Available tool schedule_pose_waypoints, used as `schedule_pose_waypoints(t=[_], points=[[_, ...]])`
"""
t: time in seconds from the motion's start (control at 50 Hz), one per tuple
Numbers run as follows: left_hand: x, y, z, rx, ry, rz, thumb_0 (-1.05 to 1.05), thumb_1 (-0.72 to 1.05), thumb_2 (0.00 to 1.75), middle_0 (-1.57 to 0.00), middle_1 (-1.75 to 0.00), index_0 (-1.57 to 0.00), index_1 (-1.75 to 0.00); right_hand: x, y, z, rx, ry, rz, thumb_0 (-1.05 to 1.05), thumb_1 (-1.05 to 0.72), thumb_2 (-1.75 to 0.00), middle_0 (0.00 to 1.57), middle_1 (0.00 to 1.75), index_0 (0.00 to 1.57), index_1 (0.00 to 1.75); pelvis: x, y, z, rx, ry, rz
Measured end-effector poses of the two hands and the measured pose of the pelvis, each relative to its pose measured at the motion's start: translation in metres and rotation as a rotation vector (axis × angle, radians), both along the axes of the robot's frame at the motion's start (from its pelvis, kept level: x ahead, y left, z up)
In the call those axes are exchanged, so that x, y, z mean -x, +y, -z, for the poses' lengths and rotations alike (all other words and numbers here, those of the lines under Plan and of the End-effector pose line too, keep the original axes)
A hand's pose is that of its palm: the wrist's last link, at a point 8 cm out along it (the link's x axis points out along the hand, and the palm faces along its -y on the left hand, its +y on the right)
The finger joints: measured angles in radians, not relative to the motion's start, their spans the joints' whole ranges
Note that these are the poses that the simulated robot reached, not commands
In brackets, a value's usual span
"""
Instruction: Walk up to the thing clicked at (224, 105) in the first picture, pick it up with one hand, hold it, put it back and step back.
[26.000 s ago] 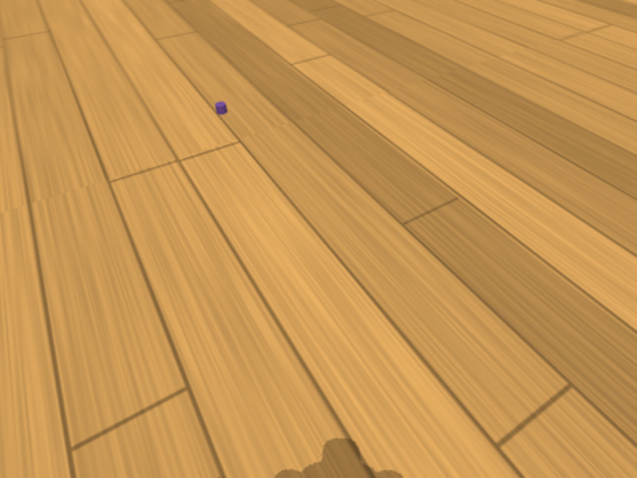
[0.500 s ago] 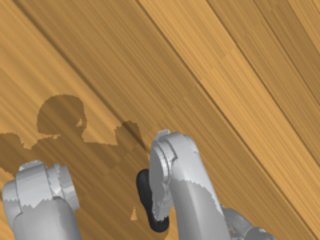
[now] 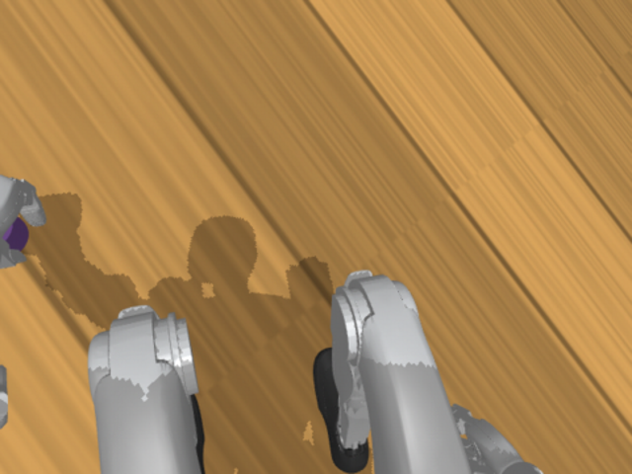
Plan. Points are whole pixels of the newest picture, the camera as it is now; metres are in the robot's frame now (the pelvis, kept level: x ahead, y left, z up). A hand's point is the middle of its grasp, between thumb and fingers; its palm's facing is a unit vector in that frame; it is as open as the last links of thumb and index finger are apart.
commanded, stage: settle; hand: left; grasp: from above
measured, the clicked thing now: out of the picture +0.43 +0.36 -0.19
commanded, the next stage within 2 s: lift in 0.12 s
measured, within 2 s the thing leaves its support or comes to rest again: neither
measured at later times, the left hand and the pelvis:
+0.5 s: hand out of the picture +0.41 +0.34 -0.12, palm faces -0.47 -0.10 -0.88, open 6.9 cm; pelvis -0.01 +0.00 +0.03, yaw +2 degrees
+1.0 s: hand out of the picture +0.35 +0.33 +0.04, palm faces -0.43 -0.12 -0.89, open 7.3 cm; pelvis -0.01 +0.00 +0.14, yaw +5 degrees
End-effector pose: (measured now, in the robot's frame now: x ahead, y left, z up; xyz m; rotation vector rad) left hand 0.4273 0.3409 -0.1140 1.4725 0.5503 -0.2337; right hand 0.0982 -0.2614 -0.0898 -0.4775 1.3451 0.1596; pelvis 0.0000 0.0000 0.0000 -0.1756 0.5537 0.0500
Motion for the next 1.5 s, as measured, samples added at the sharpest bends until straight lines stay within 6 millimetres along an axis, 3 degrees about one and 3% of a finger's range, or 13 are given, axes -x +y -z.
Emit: schedule_pose_waypoints(t=[0.28,0.44,0.6,0.78,0.94,1.1,1.32,1.5], points=[[-0.004,0.001,-0.027,-0.017,-0.03,0.017,-0.02,0.19,0.46,-0.6,-0.66,-1.01,-0.69,0.03,-0.011,-0.01,0.068,0.048,0.09,0.01,-0.92,-0.9,0.2,0.3,0.2,0.3,0.005,-0.002,-0.009,-0.016,0.01,-0.009],[0.002,0.0,-0.045,-0.011,-0.019,-0.013,-0.02,0.19,0.46,-0.61,-0.66,-1.01,-0.68,0.035,-0.009,-0.017,0.063,0.044,0.144,0.01,-0.92,-0.9,0.2,0.3,0.2,0.3,0.006,-0.001,-0.021,-0.023,0.026,-0.019],[0.018,0.002,-0.081,-0.011,0.004,-0.006,-0.02,0.19,0.47,-0.61,-0.65,-0.99,-0.69,0.023,-0.006,-0.032,0.045,0.004,0.175,0.01,-0.92,-0.9,0.2,0.3,0.21,0.3,0.007,-0.001,-0.044,-0.032,0.036,-0.029],[0.04,0.003,-0.135,-0.009,-0.012,0.003,-0.01,0.18,0.48,-0.61,-0.66,-0.95,-0.74,-0.009,-0.003,-0.061,0.029,-0.084,0.175,0.01,-0.92,-0.9,0.2,0.3,0.21,0.3,0.008,0.0,-0.079,-0.043,0.04,-0.042],[0.062,-0.004,-0.19,0.01,-0.032,0.004,-0.01,0.18,0.51,-0.58,-0.69,-0.91,-0.78,-0.038,0.005,-0.102,0.011,-0.172,0.176,0.01,-0.92,-0.9,0.2,0.3,0.21,0.3,0.007,0.0,-0.122,-0.056,0.021,-0.052],[0.078,-0.017,-0.258,0.022,-0.064,0.001,0.0,0.19,0.52,-0.56,-0.71,-0.88,-0.79,-0.058,0.014,-0.156,-0.005,-0.242,0.188,0.01,-0.92,-0.9,0.2,0.3,0.21,0.3,0.004,0.001,-0.176,-0.075,-0.025,-0.062],[0.098,-0.032,-0.36,0.029,-0.051,-0.014,-0.01,0.2,0.5,-0.56,-0.71,-0.87,-0.79,-0.068,0.026,-0.243,-0.034,-0.309,0.232,0.01,-0.92,-0.9,0.2,0.3,0.21,0.3,-0.009,0.003,-0.265,-0.111,-0.132,-0.069],[0.102,-0.042,-0.419,0.03,-0.035,-0.023,-0.02,0.22,0.48,-0.54,-0.73,-0.86,-0.79,-0.069,0.024,-0.303,-0.036,-0.346,0.265,0.01,-0.92,-0.9,0.2,0.3,0.21,0.3,-0.026,0.003,-0.323,-0.134,-0.214,-0.071]])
